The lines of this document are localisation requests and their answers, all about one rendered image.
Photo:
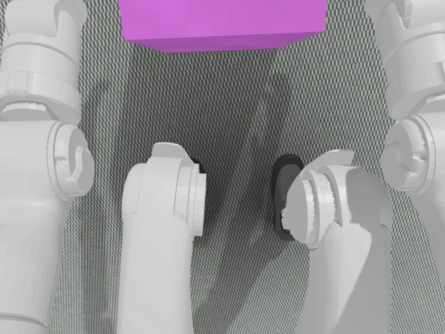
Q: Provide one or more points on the right robot thigh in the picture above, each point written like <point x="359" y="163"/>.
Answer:
<point x="349" y="289"/>

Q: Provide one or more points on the carton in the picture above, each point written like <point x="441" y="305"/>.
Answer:
<point x="192" y="26"/>

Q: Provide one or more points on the left robot upper arm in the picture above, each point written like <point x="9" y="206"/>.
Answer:
<point x="44" y="166"/>

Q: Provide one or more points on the right robot upper arm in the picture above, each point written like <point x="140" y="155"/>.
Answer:
<point x="413" y="161"/>

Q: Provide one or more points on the left robot forearm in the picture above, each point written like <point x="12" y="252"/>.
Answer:
<point x="40" y="60"/>

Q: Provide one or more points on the robot left shin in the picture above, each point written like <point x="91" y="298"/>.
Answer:
<point x="132" y="184"/>

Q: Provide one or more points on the right robot forearm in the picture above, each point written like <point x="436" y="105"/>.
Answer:
<point x="410" y="35"/>

